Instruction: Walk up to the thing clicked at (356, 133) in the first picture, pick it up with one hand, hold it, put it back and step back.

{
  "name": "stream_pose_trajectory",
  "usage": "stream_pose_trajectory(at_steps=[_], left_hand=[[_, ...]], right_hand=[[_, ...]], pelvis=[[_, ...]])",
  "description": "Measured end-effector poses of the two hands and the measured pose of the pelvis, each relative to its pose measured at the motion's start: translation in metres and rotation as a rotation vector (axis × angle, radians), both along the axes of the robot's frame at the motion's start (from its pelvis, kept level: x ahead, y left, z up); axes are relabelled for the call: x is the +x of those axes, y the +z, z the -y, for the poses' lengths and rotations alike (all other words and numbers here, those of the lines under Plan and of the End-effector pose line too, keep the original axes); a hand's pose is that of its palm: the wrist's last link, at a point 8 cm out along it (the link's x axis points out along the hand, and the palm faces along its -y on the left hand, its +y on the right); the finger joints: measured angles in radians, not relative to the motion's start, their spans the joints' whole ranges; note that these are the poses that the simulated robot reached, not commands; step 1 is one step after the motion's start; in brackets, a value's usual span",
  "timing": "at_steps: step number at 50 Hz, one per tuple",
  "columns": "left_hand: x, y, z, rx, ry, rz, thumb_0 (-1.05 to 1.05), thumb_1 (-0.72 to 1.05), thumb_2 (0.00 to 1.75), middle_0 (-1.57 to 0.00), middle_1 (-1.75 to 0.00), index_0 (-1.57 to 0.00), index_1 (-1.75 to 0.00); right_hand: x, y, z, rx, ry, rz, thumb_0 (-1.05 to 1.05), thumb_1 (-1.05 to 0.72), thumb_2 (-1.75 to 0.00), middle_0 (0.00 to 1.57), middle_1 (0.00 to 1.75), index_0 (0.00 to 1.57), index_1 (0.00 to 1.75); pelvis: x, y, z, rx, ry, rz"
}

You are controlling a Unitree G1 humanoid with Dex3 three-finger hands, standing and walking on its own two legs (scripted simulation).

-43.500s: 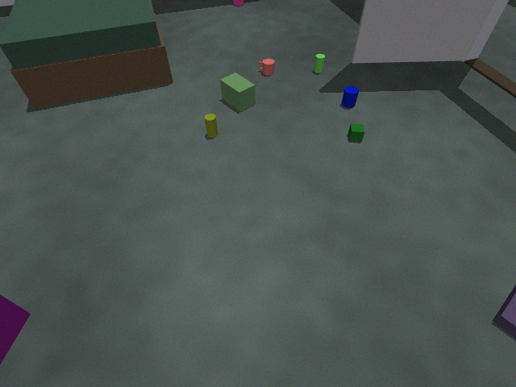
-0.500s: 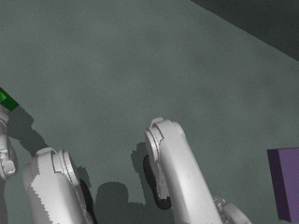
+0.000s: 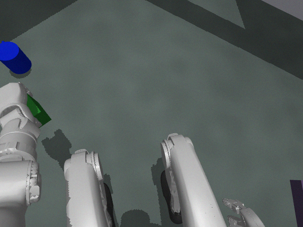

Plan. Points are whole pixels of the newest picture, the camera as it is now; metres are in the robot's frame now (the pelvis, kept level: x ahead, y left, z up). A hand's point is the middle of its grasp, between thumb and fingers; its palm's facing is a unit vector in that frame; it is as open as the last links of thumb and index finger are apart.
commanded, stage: lift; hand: left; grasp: from above
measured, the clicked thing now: (28, 114) +0.45 +0.30 -0.15
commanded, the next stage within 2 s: hold in 1.16 s
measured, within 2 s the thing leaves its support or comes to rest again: neither
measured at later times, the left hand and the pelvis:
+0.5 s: hand out of the picture +0.37 +0.28 +0.10, palm faces -0.35 -0.25 -0.90, open 10.0 cm; pelvis +0.02 +0.00 +0.19, yaw +3 degrees
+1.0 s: hand out of the picture +0.37 +0.26 +0.23, palm faces -0.37 -0.26 -0.89, open 10.0 cm; pelvis +0.07 +0.00 +0.32, yaw +5 degrees
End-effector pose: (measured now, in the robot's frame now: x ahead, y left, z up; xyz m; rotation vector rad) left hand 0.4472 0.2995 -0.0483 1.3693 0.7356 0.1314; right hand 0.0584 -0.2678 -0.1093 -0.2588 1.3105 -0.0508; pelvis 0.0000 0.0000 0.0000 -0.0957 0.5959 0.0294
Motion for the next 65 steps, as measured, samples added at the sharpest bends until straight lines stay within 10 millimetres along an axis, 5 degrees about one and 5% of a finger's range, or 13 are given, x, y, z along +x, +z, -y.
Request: stream_pose_trajectory(at_steps=[10, 22, 36, 49, 65], left_hand=[[-0.031, 0.072, 0.011, -0.013, -0.053, 0.009, -0.02, -0.02, 0.42, -0.80, -0.43, -0.79, -0.43], [-0.063, 0.179, 0.016, -0.016, -0.003, -0.020, -0.02, -0.03, 0.43, -0.81, -0.42, -0.81, -0.42], [-0.077, 0.278, 0.026, -0.031, -0.014, -0.047, -0.02, -0.04, 0.43, -0.82, -0.42, -0.81, -0.42], [-0.069, 0.333, 0.033, -0.037, -0.011, -0.052, -0.02, -0.04, 0.44, -0.82, -0.41, -0.82, -0.42], [-0.062, 0.375, 0.036, -0.031, -0.003, -0.036, -0.02, -0.05, 0.44, -0.84, -0.40, -0.83, -0.41]], right_hand=[[0.037, 0.055, -0.002, -0.028, -0.030, 0.111, 0.01, -0.91, -0.90, 0.20, 0.30, 0.20, 0.30], [0.081, 0.156, -0.015, -0.057, -0.061, 0.241, 0.01, -0.90, -0.89, 0.20, 0.30, 0.20, 0.30], [0.100, 0.257, -0.020, -0.068, -0.092, 0.293, 0.01, -0.90, -0.89, 0.20, 0.30, 0.21, 0.30], [0.102, 0.306, -0.024, -0.051, -0.093, 0.270, 0.01, -0.89, -0.89, 0.20, 0.30, 0.21, 0.30], [0.129, 0.335, -0.027, -0.010, -0.081, 0.304, 0.01, -0.88, -0.89, 0.20, 0.30, 0.21, 0.30]], pelvis=[[0.001, 0.061, 0.001, 0.012, 0.014, 0.027], [0.015, 0.161, 0.001, 0.032, 0.035, 0.123], [0.046, 0.260, -0.002, 0.057, 0.054, 0.267], [0.068, 0.313, -0.005, 0.081, 0.058, 0.359], [0.087, 0.344, -0.008, 0.100, 0.053, 0.433]])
